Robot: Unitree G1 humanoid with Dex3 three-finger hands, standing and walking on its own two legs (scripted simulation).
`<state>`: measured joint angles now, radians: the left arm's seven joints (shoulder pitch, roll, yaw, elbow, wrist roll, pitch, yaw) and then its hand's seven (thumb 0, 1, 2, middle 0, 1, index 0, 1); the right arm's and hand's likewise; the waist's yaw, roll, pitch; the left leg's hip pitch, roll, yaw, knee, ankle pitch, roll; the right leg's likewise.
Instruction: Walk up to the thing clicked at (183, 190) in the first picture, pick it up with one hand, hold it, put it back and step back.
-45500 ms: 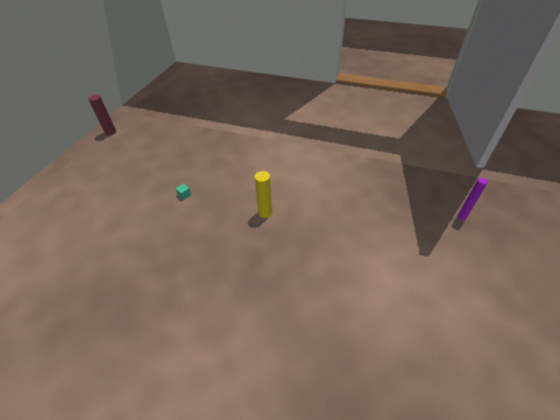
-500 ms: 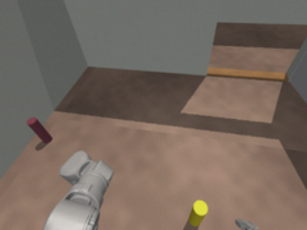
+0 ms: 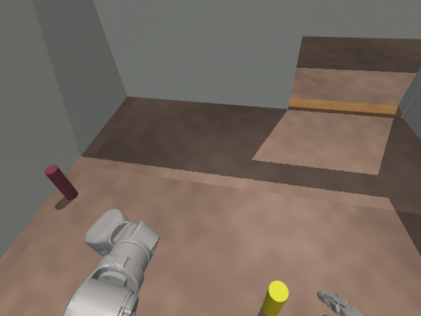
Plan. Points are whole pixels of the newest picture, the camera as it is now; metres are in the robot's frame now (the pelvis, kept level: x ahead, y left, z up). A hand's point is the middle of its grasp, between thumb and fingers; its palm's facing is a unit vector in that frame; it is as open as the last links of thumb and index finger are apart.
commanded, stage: hold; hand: left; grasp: from above
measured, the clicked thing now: (123, 243) +0.32 +0.23 -0.08
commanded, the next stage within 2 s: crouch in 0.54 s
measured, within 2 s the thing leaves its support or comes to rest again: neither
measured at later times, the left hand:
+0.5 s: hand (126, 249) +0.29 +0.21 -0.05, palm faces -0.23 -0.42 -0.88, open 8.0 cm
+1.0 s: hand (130, 262) +0.28 +0.21 -0.09, palm faces -0.34 -0.38 -0.86, open 8.0 cm
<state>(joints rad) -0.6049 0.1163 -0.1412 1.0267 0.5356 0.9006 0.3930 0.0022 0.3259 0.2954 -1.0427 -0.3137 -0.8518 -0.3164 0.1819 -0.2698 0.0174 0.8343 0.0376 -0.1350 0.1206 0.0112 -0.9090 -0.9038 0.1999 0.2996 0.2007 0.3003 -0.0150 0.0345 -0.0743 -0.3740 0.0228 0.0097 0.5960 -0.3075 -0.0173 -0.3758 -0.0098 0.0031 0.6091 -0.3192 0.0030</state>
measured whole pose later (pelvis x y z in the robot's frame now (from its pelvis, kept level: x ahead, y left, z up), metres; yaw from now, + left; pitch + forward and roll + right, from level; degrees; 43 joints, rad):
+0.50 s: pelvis -0.01 +0.00 +0.00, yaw +0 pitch +4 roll +0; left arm -0.58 0.10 -0.15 0.99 0.53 0.91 0.37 0.00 0.30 0.37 -1.03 -0.34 -0.83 -0.34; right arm 0.16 -0.26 0.02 0.83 0.04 -0.14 0.12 0.01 -0.91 -0.91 0.20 0.30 0.20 0.30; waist -0.01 0.03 -0.07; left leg -0.35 0.02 0.01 0.57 -0.29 -0.02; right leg -0.36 -0.01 0.00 0.59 -0.30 0.00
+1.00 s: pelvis -0.01 +0.00 -0.01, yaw +0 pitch +7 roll +0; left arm -0.61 0.11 -0.13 1.16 0.59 0.78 0.40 0.02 0.33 0.36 -0.97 -0.42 -0.80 -0.37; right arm 0.18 -0.24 0.01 0.83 0.03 -0.17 0.11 0.01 -0.88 -0.89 0.20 0.30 0.20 0.30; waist -0.03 0.00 -0.06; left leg -0.47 0.03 0.01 0.65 -0.31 -0.02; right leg -0.47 -0.01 0.00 0.66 -0.32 0.00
